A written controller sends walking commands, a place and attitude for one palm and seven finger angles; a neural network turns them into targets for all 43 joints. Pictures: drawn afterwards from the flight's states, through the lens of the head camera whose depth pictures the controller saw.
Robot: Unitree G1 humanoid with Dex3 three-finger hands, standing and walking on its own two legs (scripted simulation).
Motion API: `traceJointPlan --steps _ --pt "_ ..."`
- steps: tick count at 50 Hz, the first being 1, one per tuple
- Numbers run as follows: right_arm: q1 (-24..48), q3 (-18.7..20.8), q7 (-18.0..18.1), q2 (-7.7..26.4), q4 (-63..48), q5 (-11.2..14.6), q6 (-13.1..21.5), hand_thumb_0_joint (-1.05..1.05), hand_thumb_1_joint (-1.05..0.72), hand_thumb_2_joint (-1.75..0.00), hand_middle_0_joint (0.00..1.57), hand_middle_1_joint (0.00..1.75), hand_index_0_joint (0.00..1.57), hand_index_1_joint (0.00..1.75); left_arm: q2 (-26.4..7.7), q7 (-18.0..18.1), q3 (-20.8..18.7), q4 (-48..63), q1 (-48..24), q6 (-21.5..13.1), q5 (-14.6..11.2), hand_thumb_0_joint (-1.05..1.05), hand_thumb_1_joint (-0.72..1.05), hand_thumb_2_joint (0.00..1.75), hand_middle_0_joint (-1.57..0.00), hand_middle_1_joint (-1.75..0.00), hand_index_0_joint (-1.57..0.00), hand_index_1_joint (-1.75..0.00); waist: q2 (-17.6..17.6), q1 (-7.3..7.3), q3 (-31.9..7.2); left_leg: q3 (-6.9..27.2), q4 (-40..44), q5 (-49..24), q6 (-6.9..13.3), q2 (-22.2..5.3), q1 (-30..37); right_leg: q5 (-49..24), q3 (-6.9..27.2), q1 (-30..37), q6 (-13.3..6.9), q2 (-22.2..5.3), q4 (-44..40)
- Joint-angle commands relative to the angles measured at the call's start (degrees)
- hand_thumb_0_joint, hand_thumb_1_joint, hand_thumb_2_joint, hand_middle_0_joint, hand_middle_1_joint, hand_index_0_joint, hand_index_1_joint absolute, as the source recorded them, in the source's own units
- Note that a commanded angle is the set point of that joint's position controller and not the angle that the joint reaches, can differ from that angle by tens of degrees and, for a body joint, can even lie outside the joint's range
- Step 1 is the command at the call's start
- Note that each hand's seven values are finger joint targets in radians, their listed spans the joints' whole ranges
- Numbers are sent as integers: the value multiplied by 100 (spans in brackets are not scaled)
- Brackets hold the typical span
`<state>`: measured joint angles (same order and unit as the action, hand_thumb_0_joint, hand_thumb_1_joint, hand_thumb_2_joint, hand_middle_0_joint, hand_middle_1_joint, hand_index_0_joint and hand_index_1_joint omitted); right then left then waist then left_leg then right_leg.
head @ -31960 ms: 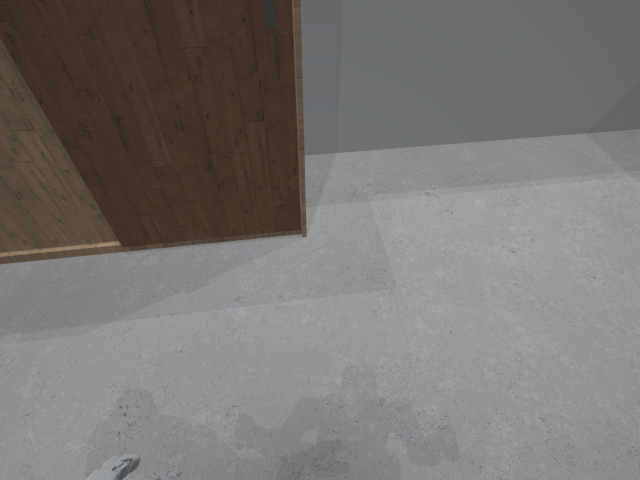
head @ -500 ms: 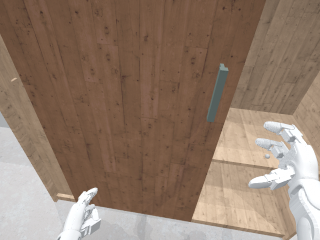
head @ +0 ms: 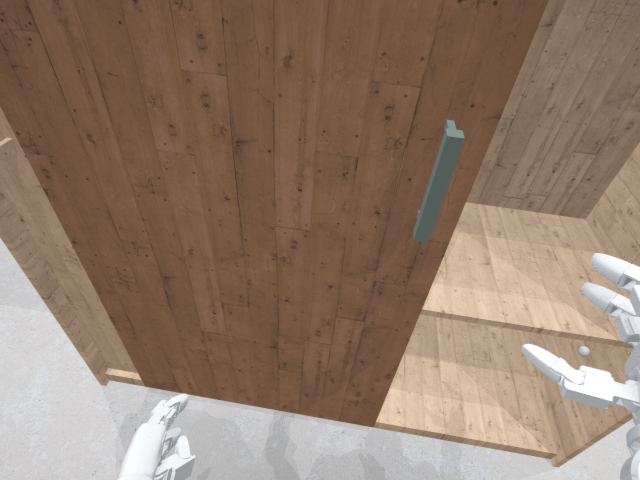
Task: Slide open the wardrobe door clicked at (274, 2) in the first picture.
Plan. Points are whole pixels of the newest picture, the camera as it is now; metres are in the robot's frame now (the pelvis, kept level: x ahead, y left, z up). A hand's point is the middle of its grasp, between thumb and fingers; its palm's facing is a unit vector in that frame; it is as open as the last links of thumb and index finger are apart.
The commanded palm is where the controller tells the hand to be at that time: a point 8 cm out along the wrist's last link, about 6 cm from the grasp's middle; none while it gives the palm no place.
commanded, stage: draw the hand back to the body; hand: right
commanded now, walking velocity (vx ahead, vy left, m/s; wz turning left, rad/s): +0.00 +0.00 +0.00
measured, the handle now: (434, 183) +0.45 -0.16 +0.18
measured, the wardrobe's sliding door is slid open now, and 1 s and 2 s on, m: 0.55 0.55 0.55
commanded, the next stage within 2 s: step back with the hand held close in 0.66 s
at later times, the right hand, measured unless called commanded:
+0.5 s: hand (615, 360) +0.19 -0.27 +0.16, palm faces +0.45 +0.82 -0.35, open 7.6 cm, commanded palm +0.15 -0.31 +0.17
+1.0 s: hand (627, 362) +0.19 -0.28 +0.17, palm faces +0.42 +0.79 -0.44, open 7.4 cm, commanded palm +0.13 -0.31 +0.17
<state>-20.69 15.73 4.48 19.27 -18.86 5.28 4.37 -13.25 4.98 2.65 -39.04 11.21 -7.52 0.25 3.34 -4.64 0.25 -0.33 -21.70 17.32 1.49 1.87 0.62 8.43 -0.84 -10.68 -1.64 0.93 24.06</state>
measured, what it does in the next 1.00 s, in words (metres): stands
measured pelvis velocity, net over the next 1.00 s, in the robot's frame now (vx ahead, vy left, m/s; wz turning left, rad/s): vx -0.01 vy -0.01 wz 0.00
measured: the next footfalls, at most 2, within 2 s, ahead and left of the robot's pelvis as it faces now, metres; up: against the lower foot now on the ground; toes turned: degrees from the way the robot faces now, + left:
left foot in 1.92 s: -0.19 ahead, +0.06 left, +0.00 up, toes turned +2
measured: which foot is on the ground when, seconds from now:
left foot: down 0.00-1.00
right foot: down 0.00-1.00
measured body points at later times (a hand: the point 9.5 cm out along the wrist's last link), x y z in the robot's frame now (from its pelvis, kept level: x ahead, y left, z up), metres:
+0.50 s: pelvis +0.01 -0.01 +0.00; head -0.03 +0.01 +0.45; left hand +0.21 +0.20 -0.07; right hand +0.16 -0.32 +0.18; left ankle -0.05 +0.10 -0.74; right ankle +0.06 -0.10 -0.74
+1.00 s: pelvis -0.01 -0.01 +0.00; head -0.02 +0.00 +0.45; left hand +0.18 +0.22 -0.08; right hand +0.16 -0.32 +0.20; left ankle -0.05 +0.10 -0.74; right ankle +0.06 -0.10 -0.74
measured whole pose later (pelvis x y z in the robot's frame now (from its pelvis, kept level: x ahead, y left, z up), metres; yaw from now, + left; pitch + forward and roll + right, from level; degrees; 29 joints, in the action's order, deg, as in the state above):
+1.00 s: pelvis -0.01 -0.01 +0.00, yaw +0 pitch -2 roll +2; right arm -27.6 22.2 4.9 21.8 -24.1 3.8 8.7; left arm -14.7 4.0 0.4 -34.2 10.5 -2.1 -0.1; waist 4.2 -2.1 -0.4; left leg -0.3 -21.5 15.7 0.2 2.3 -4.1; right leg 8.0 -0.9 -16.4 -2.7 0.4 26.1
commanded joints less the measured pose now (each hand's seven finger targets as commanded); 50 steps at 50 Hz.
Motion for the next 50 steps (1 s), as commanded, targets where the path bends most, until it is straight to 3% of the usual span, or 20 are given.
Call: traceJointPlan --steps 1,6,8,12,14,16,21,24,28,36,38,39,40,41,42,44,47,50 --pt "393 622 79 983 -1197 15 443 0 -43 -67 22 58 22 58 -572 22 -259 1065 -983 -282 13 0 90 90 -20 -30 -20 -30 -213 12 -451 15 498 -1154 -62 -160 -1111 -579 165 1207 -108 -191 -281" --pt "159 827 49 1093 -1332 30 426 0 -61 -76 21 47 21 47 -570 -33 -286 1126 -964 -190 9 0 90 90 -20 -30 -20 -30 -151 -1 -374 -1 512 -1213 -63 -145 -1075 -667 154 1141 -79 -221 -312" --pt "223 990 65 1268 -1535 5 440 0 -68 -80 21 43 21 43 -593 -43 -291 1141 -953 -189 18 0 90 90 -20 -30 -20 -30 59 -13 -532 9 538 -1427 -51 -133 -1038 -867 136 1243 -73 -197 -275" --pt "35 1058 84 1289 -1636 3 392 0 -83 -87 20 34 20 34 -587 -62 -307 1164 -889 -170 11 0 90 90 -20 -30 -20 -30 130 -8 -604 -35 460 -1542 -41 -120 -980 -1101 158 1264 -43 -244 -228" --pt "98 1025 89 1218 -1629 11 371 0 -90 -90 20 30 20 30 -567 -58 -307 1155 -908 -148 9 0 90 90 -20 -30 -20 -30 174 29 -460 -29 481 -1395 -44 -122 -1066 -961 164 1230 -25 -253 -264" --pt "164 919 91 1115 -1567 -8 360 0 -90 -90 20 30 20 30 -573 -66 -300 1149 -894 -147 11 0 90 90 -20 -30 -20 -30 181 55 -375 -45 494 -1221 -39 -108 -1141 -816 202 1214 -10 -256 -305" --pt "198 856 97 1049 -1384 11 310 0 -90 -90 20 30 20 30 -602 -38 -321 1166 -901 -112 5 0 90 90 -20 -30 -20 -30 -208 71 -265 -44 577 -895 -59 -93 -1203 -428 240 1161 -37 -269 -421" --pt "305 901 111 1138 -1559 -7 339 0 -90 -90 20 30 20 30 -603 -33 -312 1171 -939 -129 13 0 90 90 -20 -30 -20 -30 86 39 -398 -11 593 -874 -42 -109 -1117 -400 231 1196 -30 -241 -424" --pt "216 1051 137 1287 -1696 -15 378 0 -90 -90 20 30 20 30 -599 -28 -295 1155 -936 -172 32 0 90 90 -20 -30 -20 -30 203 3 -489 -11 614 -967 -22 -109 -1039 -468 240 1199 -19 -209 -397" --pt "125 931 93 1107 -1408 22 376 0 -90 -90 20 30 20 30 -571 -26 -307 1111 -972 -149 5 0 90 90 -20 -30 -20 -30 -16 57 -44 -2 781 -659 -50 -104 -1219 -143 194 1077 -23 -229 -456" --pt "130 993 102 1175 -1380 31 392 0 -90 -90 20 30 20 30 -592 -10 -325 1109 -964 -162 8 0 90 90 -20 -30 -20 -30 -50 46 -92 3 804 -634 -65 -108 -1197 -104 183 1090 -25 -216 -476" --pt "560 1015 110 1271 -1593 31 429 0 -90 -90 20 30 20 30 -601 0 -324 1110 -1008 -166 -6 0 90 90 -20 -30 -20 -30 -13 74 -107 38 854 -540 -68 -112 -1234 -12 193 1109 -26 -210 -476" --pt "1311 1859 225 2213 -2178 -106 729 0 -90 -90 20 30 20 30 -756 -22 -343 1283 -1017 -58 -27 0 90 90 -20 -30 -20 -30 82 241 130 386 1108 -551 -150 -360 -1779 210 333 756 -171 -266 -85" --pt "607 1463 183 1638 -1600 -80 758 0 -90 -90 20 30 20 30 -633 -2 -320 1149 -987 27 26 0 90 90 -20 -30 -20 -30 -201 287 131 393 1089 -652 -131 -505 -1862 83 382 673 -180 -228 123" --pt "452 1460 175 1678 -1646 -119 783 0 -90 -90 20 30 20 30 -642 -16 -335 1209 -1004 64 17 0 90 90 -20 -30 -20 -30 -250 248 75 402 1063 -930 -170 -573 -1871 -92 341 705 -182 -227 196" --pt "-157 1207 140 1295 -1403 -133 742 0 -90 -90 20 30 20 30 -652 -38 -374 1283 -838 171 17 0 90 90 -20 -30 -20 -30 -213 265 -208 334 798 -1461 -241 -600 -1781 -608 310 715 -191 -263 287" --pt "-555 1152 129 1220 -1471 -129 771 0 -90 -90 20 30 20 30 -714 -36 -437 1394 -722 278 -23 0 90 90 -20 -30 -20 -30 111 296 -565 205 516 -1518 -309 -495 -1751 -1192 297 890 -208 -358 209" --pt "-606 1349 165 1434 -1702 -111 789 0 -90 -90 20 30 20 30 -725 -15 -477 1503 -676 377 -56 0 90 90 -20 -30 -20 -30 -168 288 -844 152 267 -1616 -338 -364 -1656 -1690 377 903 -224 -469 137"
